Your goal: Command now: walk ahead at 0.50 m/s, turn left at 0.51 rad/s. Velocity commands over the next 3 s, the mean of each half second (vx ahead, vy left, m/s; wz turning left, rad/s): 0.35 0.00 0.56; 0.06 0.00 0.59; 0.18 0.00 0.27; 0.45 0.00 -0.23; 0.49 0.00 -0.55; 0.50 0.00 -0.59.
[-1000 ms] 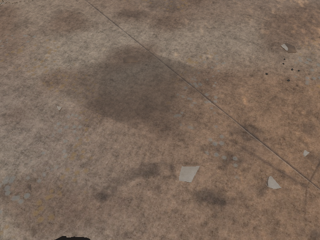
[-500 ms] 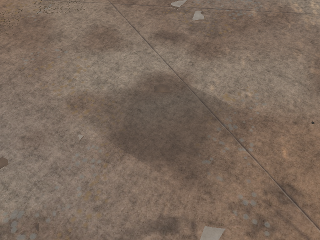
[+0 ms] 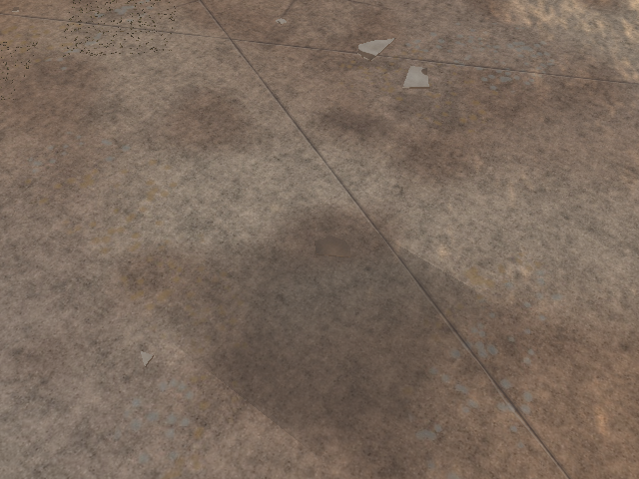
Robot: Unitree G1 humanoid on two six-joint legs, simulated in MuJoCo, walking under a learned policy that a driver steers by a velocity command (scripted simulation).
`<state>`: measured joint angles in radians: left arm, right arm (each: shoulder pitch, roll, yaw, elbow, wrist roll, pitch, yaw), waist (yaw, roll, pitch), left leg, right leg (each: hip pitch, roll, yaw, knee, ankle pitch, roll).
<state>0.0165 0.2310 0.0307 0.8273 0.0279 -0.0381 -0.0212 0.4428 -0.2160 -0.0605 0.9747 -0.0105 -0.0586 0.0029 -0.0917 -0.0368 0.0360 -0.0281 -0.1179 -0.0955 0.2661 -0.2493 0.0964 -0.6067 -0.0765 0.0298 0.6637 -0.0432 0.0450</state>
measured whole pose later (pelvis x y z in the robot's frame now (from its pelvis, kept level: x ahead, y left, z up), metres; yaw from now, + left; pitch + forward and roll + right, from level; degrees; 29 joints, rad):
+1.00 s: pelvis +0.27 +0.00 -0.01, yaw +35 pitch +1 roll -1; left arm 0.16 0.27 0.05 0.74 0.01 0.05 0.03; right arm 0.24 -0.28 -0.08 0.75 -0.03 0.05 0.02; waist -0.04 0.01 0.04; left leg -0.36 -0.15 -0.15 0.43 -0.08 0.08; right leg -0.41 0.01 0.07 0.79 -0.41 0.02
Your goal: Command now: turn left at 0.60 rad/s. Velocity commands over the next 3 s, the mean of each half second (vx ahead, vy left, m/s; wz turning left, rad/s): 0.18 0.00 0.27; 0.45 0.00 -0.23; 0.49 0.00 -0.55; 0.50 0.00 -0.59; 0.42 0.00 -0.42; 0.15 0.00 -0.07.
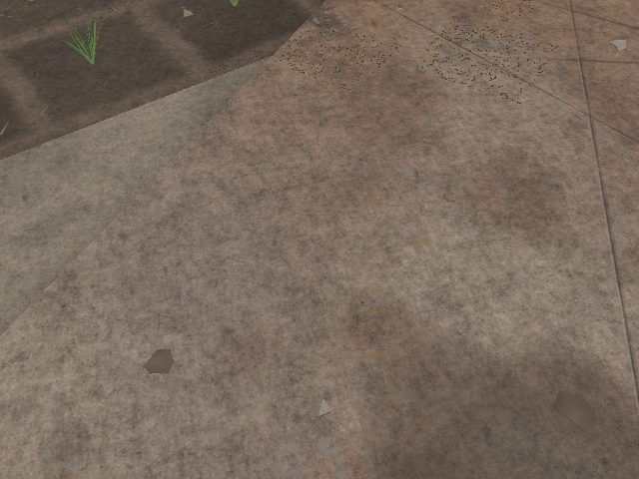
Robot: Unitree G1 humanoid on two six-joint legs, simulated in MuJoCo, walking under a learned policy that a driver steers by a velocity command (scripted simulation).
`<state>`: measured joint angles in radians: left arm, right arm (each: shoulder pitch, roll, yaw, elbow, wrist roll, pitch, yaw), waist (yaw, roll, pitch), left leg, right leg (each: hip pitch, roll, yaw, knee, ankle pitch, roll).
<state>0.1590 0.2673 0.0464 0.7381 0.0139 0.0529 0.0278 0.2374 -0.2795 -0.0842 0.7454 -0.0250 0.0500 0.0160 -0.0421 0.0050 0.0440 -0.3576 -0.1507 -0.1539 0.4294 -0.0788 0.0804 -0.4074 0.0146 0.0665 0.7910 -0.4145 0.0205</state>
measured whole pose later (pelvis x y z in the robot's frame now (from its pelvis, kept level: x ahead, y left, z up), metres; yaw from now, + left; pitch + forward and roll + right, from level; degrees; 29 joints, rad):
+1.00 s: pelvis +0.29 +0.00 -0.03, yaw -3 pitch +1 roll +0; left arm 0.09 0.27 0.05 0.75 0.04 -0.04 -0.04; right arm 0.38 -0.24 -0.02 0.95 -0.02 -0.07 -0.01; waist -0.03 0.00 0.06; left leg -0.03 0.02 0.12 0.84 -0.47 0.02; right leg -0.51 0.06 -0.09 0.63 -0.15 -0.15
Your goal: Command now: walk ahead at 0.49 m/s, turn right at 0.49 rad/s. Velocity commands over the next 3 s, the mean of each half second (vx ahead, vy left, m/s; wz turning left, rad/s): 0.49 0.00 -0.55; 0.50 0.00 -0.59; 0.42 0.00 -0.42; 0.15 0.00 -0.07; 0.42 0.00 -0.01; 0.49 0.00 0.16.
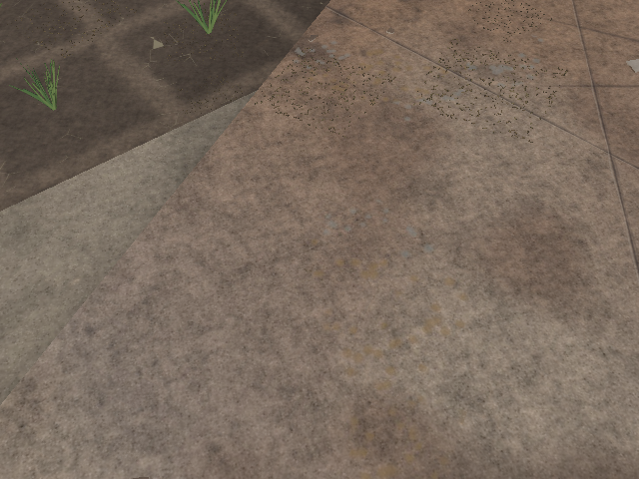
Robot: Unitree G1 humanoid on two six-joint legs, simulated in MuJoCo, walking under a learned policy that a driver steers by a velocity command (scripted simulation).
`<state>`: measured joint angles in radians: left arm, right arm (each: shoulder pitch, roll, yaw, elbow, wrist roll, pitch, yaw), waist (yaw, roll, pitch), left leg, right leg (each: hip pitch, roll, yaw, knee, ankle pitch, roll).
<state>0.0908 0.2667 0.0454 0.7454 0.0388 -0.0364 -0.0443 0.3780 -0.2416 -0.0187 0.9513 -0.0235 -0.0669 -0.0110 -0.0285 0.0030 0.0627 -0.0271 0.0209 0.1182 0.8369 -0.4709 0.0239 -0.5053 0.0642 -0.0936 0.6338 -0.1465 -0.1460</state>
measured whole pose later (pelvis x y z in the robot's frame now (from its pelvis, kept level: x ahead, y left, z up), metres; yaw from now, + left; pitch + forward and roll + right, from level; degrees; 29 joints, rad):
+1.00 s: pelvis +0.54 -0.10 +0.01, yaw -35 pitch +2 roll +1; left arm 0.01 0.26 0.03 0.66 0.05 0.00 -0.08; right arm 0.42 -0.26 -0.04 0.88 -0.02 -0.06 -0.01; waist -0.07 -0.01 0.06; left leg 0.09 0.04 0.28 0.35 -0.44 -0.03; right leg -0.53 0.00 -0.10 0.61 -0.19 -0.12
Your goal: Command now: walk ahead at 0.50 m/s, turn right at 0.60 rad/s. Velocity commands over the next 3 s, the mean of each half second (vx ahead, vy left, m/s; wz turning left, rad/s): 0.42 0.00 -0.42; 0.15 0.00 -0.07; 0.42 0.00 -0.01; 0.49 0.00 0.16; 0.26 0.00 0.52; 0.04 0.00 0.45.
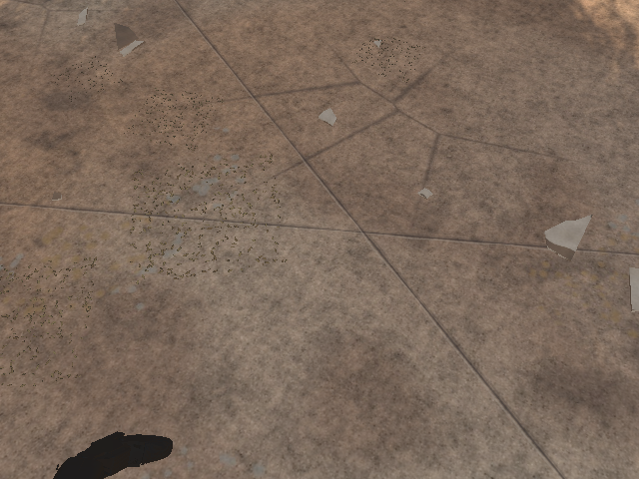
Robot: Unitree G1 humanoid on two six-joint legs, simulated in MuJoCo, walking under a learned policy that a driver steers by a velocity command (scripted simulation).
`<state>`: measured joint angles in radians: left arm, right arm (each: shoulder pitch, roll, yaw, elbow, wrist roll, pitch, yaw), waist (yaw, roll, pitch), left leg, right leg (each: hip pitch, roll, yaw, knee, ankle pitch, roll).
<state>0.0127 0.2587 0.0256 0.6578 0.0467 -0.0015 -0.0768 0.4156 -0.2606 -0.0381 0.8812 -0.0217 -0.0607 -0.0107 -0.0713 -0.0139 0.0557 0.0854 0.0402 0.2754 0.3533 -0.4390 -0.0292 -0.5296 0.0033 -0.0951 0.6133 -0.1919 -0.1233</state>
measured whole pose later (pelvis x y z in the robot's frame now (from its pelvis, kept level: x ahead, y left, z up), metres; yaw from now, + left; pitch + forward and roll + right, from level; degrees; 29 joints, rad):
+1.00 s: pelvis +0.36 -0.03 +0.02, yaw -13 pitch +0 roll +1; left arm 0.37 0.21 0.02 1.00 0.03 -0.02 0.02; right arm 0.25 -0.24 -0.04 0.90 -0.01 0.02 0.02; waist 0.02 0.01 -0.03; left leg -0.38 -0.04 0.04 0.70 -0.32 0.04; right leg -0.14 0.02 0.03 0.40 -0.25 -0.05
